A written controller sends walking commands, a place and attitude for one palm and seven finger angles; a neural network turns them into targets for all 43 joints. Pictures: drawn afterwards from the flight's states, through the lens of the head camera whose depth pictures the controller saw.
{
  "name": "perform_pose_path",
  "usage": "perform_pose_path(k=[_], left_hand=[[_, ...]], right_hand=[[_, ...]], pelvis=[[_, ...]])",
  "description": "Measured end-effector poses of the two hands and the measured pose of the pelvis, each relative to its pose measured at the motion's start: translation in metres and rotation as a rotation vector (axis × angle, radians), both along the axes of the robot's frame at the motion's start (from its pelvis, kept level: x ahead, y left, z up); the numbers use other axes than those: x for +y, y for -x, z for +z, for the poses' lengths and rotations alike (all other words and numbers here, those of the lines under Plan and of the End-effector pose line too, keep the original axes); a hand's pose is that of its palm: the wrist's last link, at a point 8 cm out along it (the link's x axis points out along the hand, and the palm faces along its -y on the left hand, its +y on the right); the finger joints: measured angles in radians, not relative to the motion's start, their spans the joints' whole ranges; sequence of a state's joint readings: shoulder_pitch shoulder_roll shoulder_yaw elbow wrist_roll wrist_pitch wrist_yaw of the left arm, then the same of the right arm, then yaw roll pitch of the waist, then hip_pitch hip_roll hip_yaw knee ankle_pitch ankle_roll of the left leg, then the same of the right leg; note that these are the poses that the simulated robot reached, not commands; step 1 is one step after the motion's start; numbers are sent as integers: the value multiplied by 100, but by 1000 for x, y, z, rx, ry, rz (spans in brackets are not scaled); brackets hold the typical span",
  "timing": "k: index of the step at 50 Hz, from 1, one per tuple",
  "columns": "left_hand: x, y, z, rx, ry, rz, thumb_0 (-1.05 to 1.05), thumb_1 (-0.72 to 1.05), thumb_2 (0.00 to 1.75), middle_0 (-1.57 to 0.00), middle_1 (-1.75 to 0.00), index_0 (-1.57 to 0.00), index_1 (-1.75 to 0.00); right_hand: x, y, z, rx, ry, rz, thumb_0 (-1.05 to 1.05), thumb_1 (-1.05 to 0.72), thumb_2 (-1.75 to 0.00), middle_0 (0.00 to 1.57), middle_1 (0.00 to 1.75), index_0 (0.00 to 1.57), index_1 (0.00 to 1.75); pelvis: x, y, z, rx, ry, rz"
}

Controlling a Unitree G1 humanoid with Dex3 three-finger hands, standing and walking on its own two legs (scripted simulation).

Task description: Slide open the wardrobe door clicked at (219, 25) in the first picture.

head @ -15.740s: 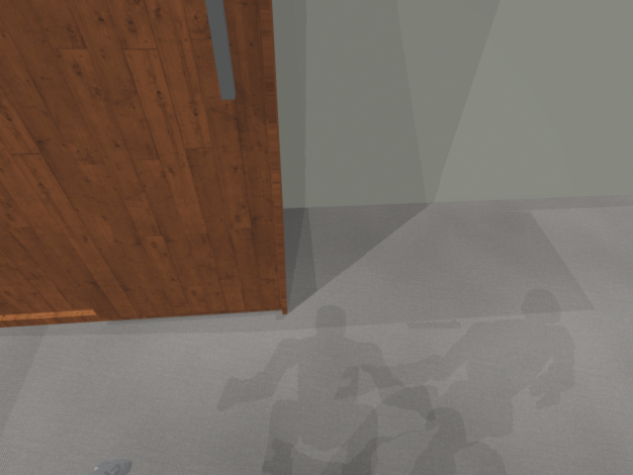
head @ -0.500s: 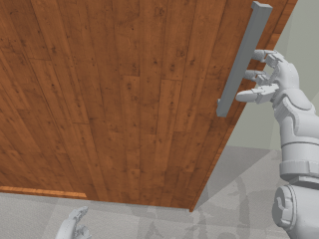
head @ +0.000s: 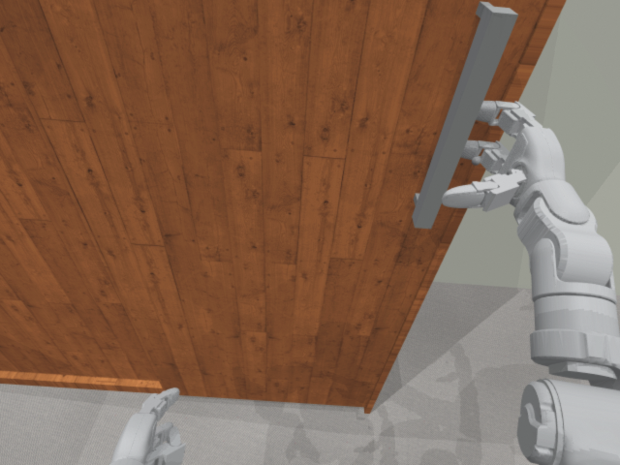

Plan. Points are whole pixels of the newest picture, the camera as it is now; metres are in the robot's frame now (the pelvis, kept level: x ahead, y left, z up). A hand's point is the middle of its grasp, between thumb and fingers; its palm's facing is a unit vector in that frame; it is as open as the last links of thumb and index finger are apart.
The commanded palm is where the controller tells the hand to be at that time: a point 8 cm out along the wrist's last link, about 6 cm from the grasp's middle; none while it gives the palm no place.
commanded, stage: slide the fingers in behind the handle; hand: right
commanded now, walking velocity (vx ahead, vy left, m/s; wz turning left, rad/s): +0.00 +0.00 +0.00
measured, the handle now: (448, 130) +0.46 -0.14 +0.25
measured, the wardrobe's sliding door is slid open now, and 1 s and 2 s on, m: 0.00 0.00 0.00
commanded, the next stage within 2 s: grip the handle and tug to test in 1.22 s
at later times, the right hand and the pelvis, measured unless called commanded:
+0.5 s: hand (465, 163) +0.40 -0.14 +0.25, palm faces +0.03 +1.00 -0.02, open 14.3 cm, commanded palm +0.37 -0.19 +0.24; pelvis +0.00 +0.00 +0.00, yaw +0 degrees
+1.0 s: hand (462, 165) +0.39 -0.14 +0.25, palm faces +0.05 +1.00 -0.03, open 14.6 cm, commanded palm +0.37 -0.17 +0.24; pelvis +0.00 +0.00 +0.00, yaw -1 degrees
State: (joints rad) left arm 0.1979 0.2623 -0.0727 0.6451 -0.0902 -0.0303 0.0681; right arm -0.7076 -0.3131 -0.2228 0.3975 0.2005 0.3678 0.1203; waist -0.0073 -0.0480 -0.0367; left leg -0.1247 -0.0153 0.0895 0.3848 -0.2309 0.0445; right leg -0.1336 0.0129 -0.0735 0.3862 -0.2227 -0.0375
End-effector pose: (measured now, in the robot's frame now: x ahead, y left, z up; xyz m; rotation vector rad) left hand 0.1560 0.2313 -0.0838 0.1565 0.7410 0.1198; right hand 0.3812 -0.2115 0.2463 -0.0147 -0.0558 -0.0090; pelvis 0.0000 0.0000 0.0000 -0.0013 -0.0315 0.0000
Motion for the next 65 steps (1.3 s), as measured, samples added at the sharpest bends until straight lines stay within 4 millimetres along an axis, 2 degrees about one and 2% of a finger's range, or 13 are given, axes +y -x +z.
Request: perform_pose_path(k=[9, 30, 54, 65], left_hand=[[-10, -10, 1, -3, 20, -19, 2, 90, 90, -20, -30, -20, -30], [-8, -6, -1, 23, 7, -18, 2, 90, 90, -20, -30, -20, -30], [-23, -14, -1, 23, 9, -68, 2, 90, 90, -20, -30, -20, -30], [-20, -6, -4, 42, 16, -43, 2, 90, 90, -20, -30, -20, -30]], right_hand=[[9, 2, -2, 18, 3, -2, -1, 51, -30, 30, 120, 30, 120], [16, 9, -1, 9, 4, -28, -1, 51, -30, 25, 117, 22, 115], [19, 9, 0, 14, 9, -33, -2, 51, -30, 23, 117, 20, 116], [41, -2, 2, 15, -6, 20, -1, 51, -30, 28, 119, 24, 118]], pelvis=[[-2, -3, 0, -6, 0, 1], [-3, -2, 1, -20, 0, -1], [-5, 0, 1, -21, -1, -21], [-6, -1, 1, -11, 0, -7]])
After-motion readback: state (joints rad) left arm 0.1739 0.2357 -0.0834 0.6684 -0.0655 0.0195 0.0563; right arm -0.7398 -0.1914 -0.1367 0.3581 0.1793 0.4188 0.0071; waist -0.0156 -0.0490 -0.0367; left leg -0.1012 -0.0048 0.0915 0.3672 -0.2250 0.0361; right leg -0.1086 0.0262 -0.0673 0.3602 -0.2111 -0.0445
